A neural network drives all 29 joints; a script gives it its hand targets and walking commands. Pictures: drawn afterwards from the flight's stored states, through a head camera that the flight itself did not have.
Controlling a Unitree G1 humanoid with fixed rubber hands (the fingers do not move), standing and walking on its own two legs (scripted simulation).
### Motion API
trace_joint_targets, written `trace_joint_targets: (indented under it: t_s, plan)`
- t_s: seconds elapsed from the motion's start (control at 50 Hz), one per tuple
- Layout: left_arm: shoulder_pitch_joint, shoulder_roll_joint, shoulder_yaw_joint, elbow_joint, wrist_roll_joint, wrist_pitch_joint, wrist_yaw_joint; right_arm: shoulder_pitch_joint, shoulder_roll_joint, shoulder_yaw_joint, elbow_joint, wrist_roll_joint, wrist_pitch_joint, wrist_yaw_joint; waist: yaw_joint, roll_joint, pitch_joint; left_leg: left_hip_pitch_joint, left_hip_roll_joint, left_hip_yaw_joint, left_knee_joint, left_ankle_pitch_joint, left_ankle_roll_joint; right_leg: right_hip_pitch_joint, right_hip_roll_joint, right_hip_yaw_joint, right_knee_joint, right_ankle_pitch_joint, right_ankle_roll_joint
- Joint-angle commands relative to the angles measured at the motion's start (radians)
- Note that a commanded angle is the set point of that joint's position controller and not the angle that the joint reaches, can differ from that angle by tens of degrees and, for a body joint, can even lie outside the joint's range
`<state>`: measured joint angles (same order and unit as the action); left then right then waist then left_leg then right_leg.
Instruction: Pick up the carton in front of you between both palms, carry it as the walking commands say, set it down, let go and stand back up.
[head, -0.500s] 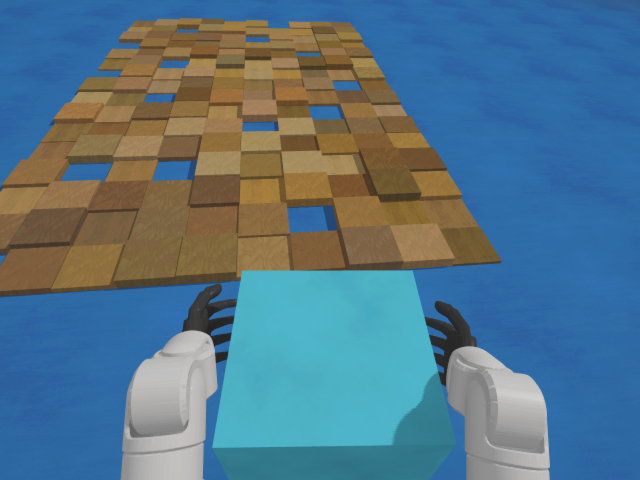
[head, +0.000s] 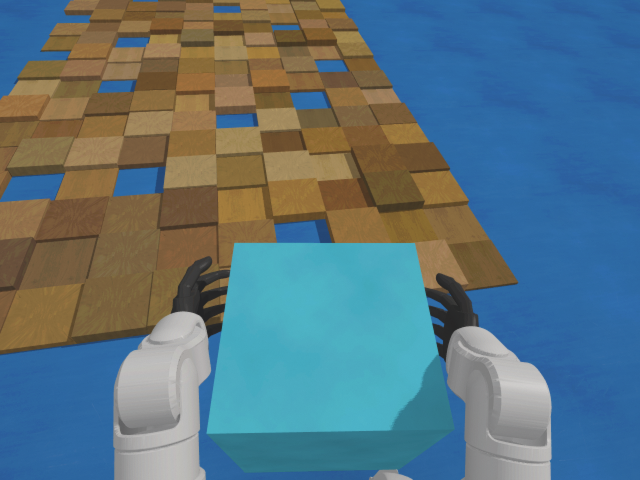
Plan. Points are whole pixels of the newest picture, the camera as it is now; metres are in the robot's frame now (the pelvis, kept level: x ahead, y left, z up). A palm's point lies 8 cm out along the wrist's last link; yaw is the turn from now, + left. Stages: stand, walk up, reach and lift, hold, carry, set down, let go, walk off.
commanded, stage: carry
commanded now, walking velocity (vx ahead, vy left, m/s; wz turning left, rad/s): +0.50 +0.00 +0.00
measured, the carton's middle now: (323, 366) +0.27 -0.01 +0.01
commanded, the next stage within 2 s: none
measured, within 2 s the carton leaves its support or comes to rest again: neither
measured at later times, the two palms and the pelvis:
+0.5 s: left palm (227, 98) +0.66 +0.15 +0.16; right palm (406, 109) +0.67 -0.15 +0.14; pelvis +0.33 -0.02 +0.00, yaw +2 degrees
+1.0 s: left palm (237, 25) +1.08 +0.19 +0.12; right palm (360, 36) +1.06 -0.11 +0.11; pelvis +0.66 +0.03 -0.02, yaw +2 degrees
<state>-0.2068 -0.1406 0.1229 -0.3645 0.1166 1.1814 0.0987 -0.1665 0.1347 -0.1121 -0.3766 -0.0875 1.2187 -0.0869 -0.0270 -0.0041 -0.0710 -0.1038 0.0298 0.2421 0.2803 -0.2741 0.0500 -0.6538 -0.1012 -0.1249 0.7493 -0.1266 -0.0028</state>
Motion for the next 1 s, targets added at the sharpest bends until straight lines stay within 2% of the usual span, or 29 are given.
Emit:
trace_joint_targets:
  t_s: [0.0, 0.04, 0.08, 0.1, 0.12, 0.14, 0.16, 0.18, 0.2, 0.22, 0.24, 0.26, 0.3, 0.38, 0.48, 0.54, 0.56, 0.58, 0.6, 0.62, 0.64, 0.66, 0.68, 0.7, 0.72, 0.8, 0.88, 0.92, 0.98]
  plan:
    - [-0.344, -0.891, -0.723, 0.011, -0.369, 0.033, -0.239, -0.488, 0.85, 0.714, -0.079, 0.405, -0.01, 0.26, 0.004, 0.138, -0.192, 0.233, 0.212, -0.116, -0.06, 0.489, 0.069, -0.001, 0.039, -0.07, -0.154, 0.083, -0.011]
    - [-0.349, -0.886, -0.721, 0.015, -0.377, 0.043, -0.248, -0.473, 0.845, 0.706, -0.06, 0.39, -0.003, 0.259, 0.003, 0.15, -0.15, 0.236, 0.207, -0.092, -0.05, 0.542, 0.054, 0.044, 0.051, -0.095, -0.221, 0.127, -0.026]
    - [-0.37, -0.884, -0.721, 0.007, -0.39, 0.048, -0.256, -0.488, 0.843, 0.706, -0.066, 0.386, 0.0, 0.258, 0.01, 0.165, -0.157, 0.236, 0.203, -0.053, 0.034, 0.694, 0.028, 0.17, 0.079, -0.129, -0.264, 0.132, -0.039]
    - [-0.385, -0.883, -0.721, -0.006, -0.4, 0.049, -0.259, -0.513, 0.84, 0.709, -0.086, 0.391, 0.001, 0.257, 0.022, 0.164, -0.189, 0.206, 0.185, -0.012, 0.14, 0.752, 0.011, 0.303, 0.115, -0.164, -0.297, 0.117, -0.04]
    - [-0.407, -0.877, -0.717, -0.021, -0.41, 0.05, -0.262, -0.539, 0.833, 0.712, -0.112, 0.396, 0.004, 0.254, 0.035, 0.131, -0.245, 0.121, 0.148, 0.024, 0.295, 0.722, -0.013, 0.502, 0.146, -0.19, -0.307, 0.045, -0.043]
    - [-0.43, -0.866, -0.712, -0.047, -0.421, 0.054, -0.263, -0.582, 0.815, 0.713, -0.141, 0.401, 0.006, 0.25, 0.062, 0.068, -0.318, -0.056, 0.131, 0.0, 0.503, 0.469, -0.032, 0.727, 0.021, -0.032, -0.303, -0.067, -0.051]
    - [-0.471, -0.841, -0.698, -0.052, -0.419, 0.05, -0.264, -0.634, 0.822, 0.73, -0.191, 0.413, 0.019, 0.243, 0.074, -0.206, -0.437, -0.381, 0.023, -0.048, 0.847, 0.167, -0.078, 0.992, -0.288, 0.48, -0.385, -0.277, -0.221]
    - [-0.47, -0.852, -0.707, -0.058, -0.439, 0.053, -0.261, -0.663, 0.797, 0.724, -0.211, 0.418, 0.022, 0.238, 0.073, -0.271, -0.4, -0.546, -0.051, -0.155, 1.013, -0.199, -0.067, 0.969, -0.336, 0.678, -0.536, -0.183, -0.265]
    - [-0.507, -0.853, -0.708, -0.099, -0.454, 0.058, -0.257, -0.686, 0.81, 0.721, -0.209, 0.42, 0.021, 0.232, 0.059, -0.213, -0.388, -0.586, 0.015, -0.226, 1.096, -0.179, -0.036, 0.949, -0.321, 0.545, -0.508, -0.058, -0.246]
    - [-0.531, -0.859, -0.715, -0.119, -0.465, 0.06, -0.251, -0.701, 0.811, 0.712, -0.222, 0.422, 0.019, 0.226, 0.055, -0.112, -0.393, -0.587, 0.05, -0.248, 1.086, -0.129, -0.017, 0.902, -0.285, 0.453, -0.47, 0.053, -0.215]
    - [-0.561, -0.858, -0.721, -0.144, -0.472, 0.062, -0.246, -0.705, 0.806, 0.709, -0.225, 0.42, 0.019, 0.219, 0.047, -0.044, -0.369, -0.578, 0.084, -0.258, 1.028, -0.072, -0.01, 0.83, -0.266, 0.36, -0.462, 0.128, -0.187]
    - [-0.587, -0.848, -0.725, -0.159, -0.478, 0.065, -0.241, -0.715, 0.796, 0.706, -0.226, 0.417, 0.02, 0.211, 0.041, -0.038, -0.369, -0.543, 0.1, -0.254, 0.958, -0.034, -0.012, 0.776, -0.241, 0.292, -0.476, 0.121, -0.158]
    - [-0.624, -0.804, -0.723, -0.16, -0.485, 0.079, -0.238, -0.73, 0.77, 0.701, -0.202, 0.4, 0.028, 0.195, 0.047, -0.07, -0.373, -0.521, 0.088, -0.214, 0.866, -0.002, -0.02, 0.741, -0.21, 0.199, -0.499, 0.104, -0.149]
    - [-0.743, -0.692, -0.705, -0.077, -0.493, 0.112, -0.233, -0.852, 0.684, 0.682, -0.122, 0.384, 0.057, 0.17, 0.062, -0.107, -0.305, -0.574, 0.072, -0.155, 0.633, 0.054, -0.037, 0.73, -0.167, 0.097, -0.508, 0.138, -0.177]
    - [-0.931, -0.646, -0.618, 0.14, -0.499, 0.151, -0.217, -1.06, 0.631, 0.607, 0.067, 0.414, 0.108, 0.151, 0.088, -0.145, -0.232, -0.535, 0.032, -0.09, 0.396, 0.188, -0.005, 0.707, -0.129, 0.03, -0.454, 0.202, -0.169]
    - [-1.081, -0.679, -0.567, 0.252, -0.508, 0.166, -0.207, -1.204, 0.652, 0.548, 0.173, 0.435, 0.126, 0.152, 0.077, -0.151, -0.216, -0.457, 0.016, -0.076, 0.317, 0.193, 0.026, 0.717, -0.137, 0.018, -0.389, 0.243, -0.134]
    - [-1.132, -0.696, -0.552, 0.29, -0.511, 0.17, -0.204, -1.247, 0.662, 0.525, 0.21, 0.439, 0.13, 0.153, 0.061, -0.143, -0.233, -0.384, -0.001, -0.053, 0.29, 0.173, 0.036, 0.706, -0.13, -0.002, -0.323, 0.3, -0.119]
    - [-1.184, -0.715, -0.541, 0.328, -0.515, 0.174, -0.201, -1.277, 0.672, 0.5, 0.254, 0.442, 0.132, 0.155, 0.02, -0.104, -0.283, -0.215, -0.047, -0.007, 0.243, 0.164, 0.035, 0.661, -0.092, -0.058, -0.17, 0.357, -0.09]
    - [-1.226, -0.733, -0.525, 0.372, -0.518, 0.178, -0.198, -1.3, 0.672, 0.467, 0.305, 0.444, 0.132, 0.157, -0.012, -0.011, -0.363, 0.0, -0.037, -0.037, 0.245, 0.111, 0.029, 0.557, -0.042, -0.082, 0.031, 0.286, -0.063]
    - [-1.264, -0.752, -0.504, 0.415, -0.524, 0.181, -0.196, -1.321, 0.671, 0.432, 0.345, 0.441, 0.134, 0.159, -0.024, 0.171, -0.422, 0.162, 0.19, -0.411, 0.18, -0.011, 0.069, 0.355, 0.018, -0.061, 0.277, 0.024, -0.027]
    - [-1.316, -0.785, -0.484, 0.437, -0.526, 0.181, -0.193, -1.382, 0.674, 0.406, 0.374, 0.435, 0.127, 0.16, -0.048, 0.381, -0.465, 0.366, 0.335, -0.784, 0.072, 0.001, 0.191, 0.033, 0.161, 0.019, 0.501, -0.371, -0.007]
    - [-1.36, -0.815, -0.466, 0.463, -0.528, 0.176, -0.188, -1.402, 0.722, 0.399, 0.395, 0.45, 0.124, 0.162, -0.038, 0.341, -0.465, 0.391, 0.334, -0.773, 0.071, 0.051, 0.204, -0.076, 0.117, 0.115, 0.621, -0.386, -0.04]
    - [-1.402, -0.852, -0.45, 0.462, -0.532, 0.169, -0.185, -1.454, 0.774, 0.398, 0.38, 0.469, 0.115, 0.167, -0.04, 0.254, -0.44, 0.366, 0.304, -0.691, 0.125, 0.19, 0.201, -0.129, 0.094, 0.133, 0.659, -0.356, -0.059]
    - [-1.431, -0.894, -0.438, 0.463, -0.535, 0.161, -0.181, -1.508, 0.826, 0.4, 0.355, 0.491, 0.107, 0.171, -0.037, 0.132, -0.443, 0.343, 0.286, -0.609, 0.158, 0.294, 0.181, -0.144, 0.066, 0.136, 0.641, -0.308, -0.064]
    - [-1.442, -0.926, -0.425, 0.458, -0.531, 0.154, -0.175, -1.57, 0.87, 0.405, 0.324, 0.513, 0.099, 0.173, -0.031, 0.094, -0.448, 0.313, 0.273, -0.537, 0.165, 0.384, 0.169, -0.136, 0.046, 0.139, 0.601, -0.261, -0.061]
    - [-1.449, -0.975, -0.396, 0.418, -0.496, 0.131, -0.147, -1.667, 0.944, 0.406, 0.239, 0.535, 0.083, 0.162, -0.028, 0.101, -0.497, 0.344, 0.246, -0.427, 0.178, 0.508, 0.158, -0.16, 0.042, 0.109, 0.519, -0.225, -0.045]
    - [-1.393, -0.939, -0.412, 0.368, -0.43, 0.114, -0.126, -1.613, 0.925, 0.431, 0.186, 0.507, 0.071, 0.152, -0.052, 0.125, -0.501, 0.451, 0.216, -0.349, 0.229, 0.678, 0.168, -0.284, 0.052, 0.06, 0.432, -0.196, -0.051]
    - [-1.37, -0.908, -0.432, 0.324, -0.408, 0.109, -0.122, -1.585, 0.897, 0.454, 0.146, 0.49, 0.065, 0.148, -0.061, 0.133, -0.493, 0.474, 0.191, -0.313, 0.249, 0.758, 0.162, -0.287, 0.064, 0.035, 0.349, -0.132, -0.058]
    - [-1.329, -0.86, -0.464, 0.274, -0.388, 0.112, -0.126, -1.522, 0.849, 0.489, 0.111, 0.469, 0.065, 0.148, -0.073, 0.122, -0.446, 0.464, 0.13, -0.246, 0.267, 0.87, 0.137, -0.181, 0.112, -0.034, 0.037, -0.022, -0.056]
